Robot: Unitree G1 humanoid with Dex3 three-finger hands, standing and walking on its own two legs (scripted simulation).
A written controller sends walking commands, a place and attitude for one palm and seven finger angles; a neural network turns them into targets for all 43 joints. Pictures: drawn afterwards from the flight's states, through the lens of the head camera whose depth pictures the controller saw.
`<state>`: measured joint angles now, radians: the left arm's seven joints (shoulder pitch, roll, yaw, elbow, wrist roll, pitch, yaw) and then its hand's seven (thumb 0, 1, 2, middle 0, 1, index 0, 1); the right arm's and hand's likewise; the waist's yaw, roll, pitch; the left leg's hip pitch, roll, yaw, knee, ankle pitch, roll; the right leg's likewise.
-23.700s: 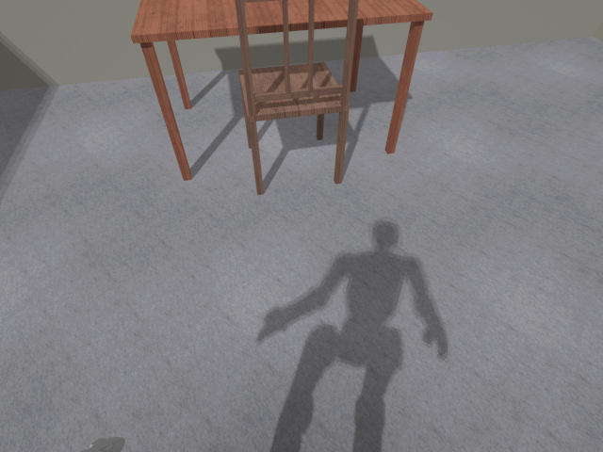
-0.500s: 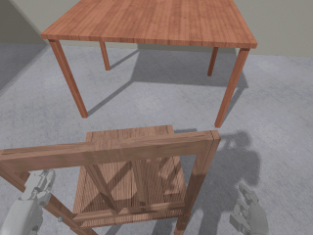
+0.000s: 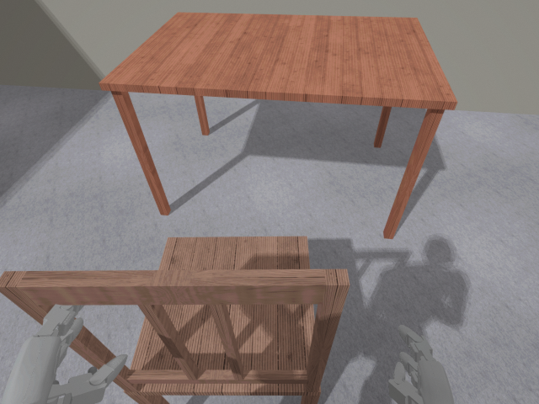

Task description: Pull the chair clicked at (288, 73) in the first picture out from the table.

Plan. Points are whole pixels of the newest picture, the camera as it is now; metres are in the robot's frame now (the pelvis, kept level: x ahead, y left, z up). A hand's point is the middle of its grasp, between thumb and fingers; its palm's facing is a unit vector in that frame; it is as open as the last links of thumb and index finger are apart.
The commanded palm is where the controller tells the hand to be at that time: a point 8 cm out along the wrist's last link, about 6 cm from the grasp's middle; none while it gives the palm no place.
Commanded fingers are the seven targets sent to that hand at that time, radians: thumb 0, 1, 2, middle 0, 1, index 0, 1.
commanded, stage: draw the hand back to the body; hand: left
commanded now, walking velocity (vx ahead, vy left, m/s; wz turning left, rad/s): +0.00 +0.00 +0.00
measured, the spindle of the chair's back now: (175, 344) +0.22 +0.20 -0.07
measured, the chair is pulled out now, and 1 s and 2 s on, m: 0.65 0.65 0.66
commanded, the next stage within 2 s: step back with the hand held close in 0.52 s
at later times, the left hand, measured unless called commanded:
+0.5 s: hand (90, 364) +0.14 +0.25 +0.06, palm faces +0.32 -0.80 -0.51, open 6.9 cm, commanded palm +0.14 +0.29 +0.18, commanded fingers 0.00 0.90 0.90 -0.20 -0.30 -0.20 -0.30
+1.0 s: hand (83, 379) +0.12 +0.25 +0.06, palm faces +0.14 -0.84 -0.52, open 7.0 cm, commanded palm +0.08 +0.28 +0.19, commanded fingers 0.00 0.90 0.90 -0.20 -0.30 -0.20 -0.30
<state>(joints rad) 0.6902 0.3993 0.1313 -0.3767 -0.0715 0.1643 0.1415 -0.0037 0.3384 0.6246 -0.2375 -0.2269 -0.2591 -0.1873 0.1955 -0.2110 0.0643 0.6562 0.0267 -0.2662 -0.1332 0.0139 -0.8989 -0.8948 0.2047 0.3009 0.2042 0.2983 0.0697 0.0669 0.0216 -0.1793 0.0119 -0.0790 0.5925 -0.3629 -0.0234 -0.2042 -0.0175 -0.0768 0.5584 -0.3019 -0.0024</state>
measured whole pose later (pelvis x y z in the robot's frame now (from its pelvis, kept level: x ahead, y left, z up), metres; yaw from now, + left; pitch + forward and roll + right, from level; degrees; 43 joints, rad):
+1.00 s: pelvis -0.06 -0.02 +0.00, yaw +0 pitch -3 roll +0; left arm 0.62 0.53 0.25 -0.48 -0.11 0.14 0.13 0.01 0.89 0.89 -0.24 -0.31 -0.31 -0.33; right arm 0.11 -0.23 0.01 0.57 0.06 -0.12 -0.13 0.01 -0.90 -0.89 0.20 0.30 0.20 0.30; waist 0.04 -0.01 0.23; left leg -0.24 0.02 -0.09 0.51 -0.23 -0.05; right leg -0.27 -0.01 -0.09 0.49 -0.17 -0.02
